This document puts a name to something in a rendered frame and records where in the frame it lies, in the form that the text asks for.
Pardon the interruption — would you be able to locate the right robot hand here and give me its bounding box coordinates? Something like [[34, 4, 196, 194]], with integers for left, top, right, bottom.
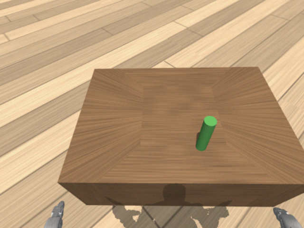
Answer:
[[273, 208, 302, 228]]

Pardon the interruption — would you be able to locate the can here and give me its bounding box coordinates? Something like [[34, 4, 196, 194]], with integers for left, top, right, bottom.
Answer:
[[196, 116, 217, 151]]

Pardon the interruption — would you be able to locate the left robot hand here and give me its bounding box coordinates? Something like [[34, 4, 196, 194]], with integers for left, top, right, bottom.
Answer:
[[44, 201, 65, 228]]

